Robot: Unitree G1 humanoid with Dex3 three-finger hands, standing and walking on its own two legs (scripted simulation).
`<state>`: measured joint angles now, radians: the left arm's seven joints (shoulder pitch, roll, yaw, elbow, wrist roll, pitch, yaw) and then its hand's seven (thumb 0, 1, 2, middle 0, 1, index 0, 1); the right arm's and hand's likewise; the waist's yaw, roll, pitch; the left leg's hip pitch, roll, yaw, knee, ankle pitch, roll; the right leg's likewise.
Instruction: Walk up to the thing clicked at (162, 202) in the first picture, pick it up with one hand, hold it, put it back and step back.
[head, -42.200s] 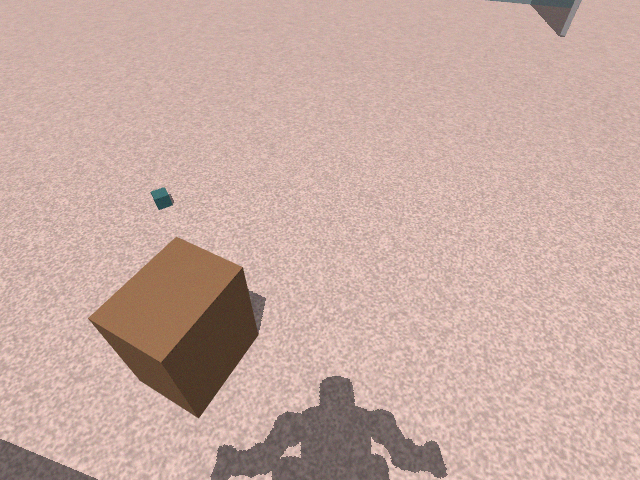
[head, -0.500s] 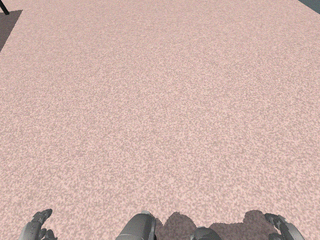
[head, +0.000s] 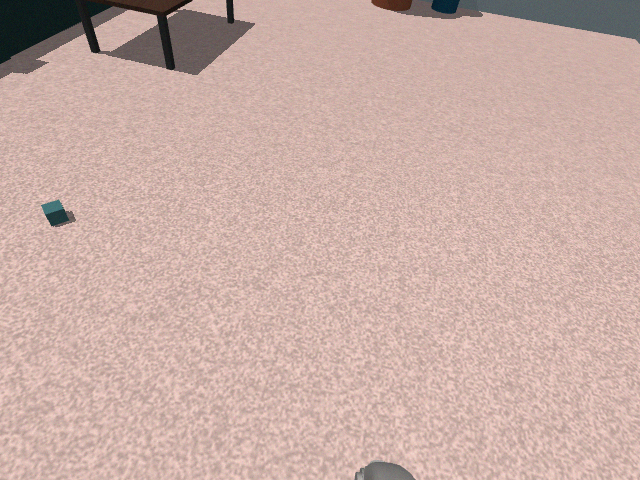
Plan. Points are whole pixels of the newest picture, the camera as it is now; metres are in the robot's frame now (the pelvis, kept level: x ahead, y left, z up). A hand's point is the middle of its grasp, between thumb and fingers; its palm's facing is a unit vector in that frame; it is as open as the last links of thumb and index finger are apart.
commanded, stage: walk up
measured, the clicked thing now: (55, 212) +1.27 +0.97 -0.73
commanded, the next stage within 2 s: none
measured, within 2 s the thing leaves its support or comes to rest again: neither
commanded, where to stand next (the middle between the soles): +0.13 -0.04 m, yaw +33 degrees
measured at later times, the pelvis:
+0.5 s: pelvis +0.05 -0.02 +0.00, yaw +17 degrees
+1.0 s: pelvis +0.04 -0.06 -0.02, yaw +27 degrees
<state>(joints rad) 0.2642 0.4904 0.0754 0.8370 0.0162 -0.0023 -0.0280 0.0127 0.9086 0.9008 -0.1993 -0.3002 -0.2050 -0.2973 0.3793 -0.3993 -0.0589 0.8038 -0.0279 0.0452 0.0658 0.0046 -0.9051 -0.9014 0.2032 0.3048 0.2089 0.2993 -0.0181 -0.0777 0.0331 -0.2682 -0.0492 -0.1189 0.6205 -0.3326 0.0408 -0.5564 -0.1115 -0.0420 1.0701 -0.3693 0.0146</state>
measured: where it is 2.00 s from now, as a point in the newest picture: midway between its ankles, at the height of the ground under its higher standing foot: outside the picture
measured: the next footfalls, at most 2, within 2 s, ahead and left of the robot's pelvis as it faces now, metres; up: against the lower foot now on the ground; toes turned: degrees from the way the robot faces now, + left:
right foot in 0.24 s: +0.14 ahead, -0.12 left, +0.00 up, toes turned +8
left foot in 0.58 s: +0.12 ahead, +0.12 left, +0.00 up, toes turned +19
